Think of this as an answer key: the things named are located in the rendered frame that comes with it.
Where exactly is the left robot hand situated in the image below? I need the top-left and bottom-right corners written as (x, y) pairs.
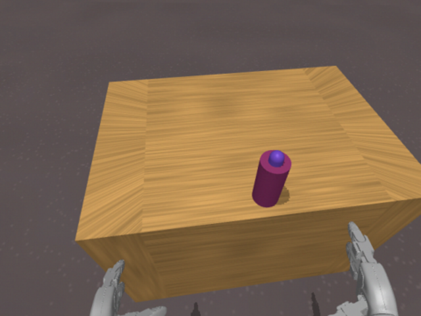
top-left (89, 259), bottom-right (167, 316)

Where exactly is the bottle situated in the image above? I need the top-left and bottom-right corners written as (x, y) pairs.
top-left (252, 150), bottom-right (291, 207)

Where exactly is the right robot hand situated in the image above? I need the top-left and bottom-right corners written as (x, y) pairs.
top-left (329, 221), bottom-right (399, 316)

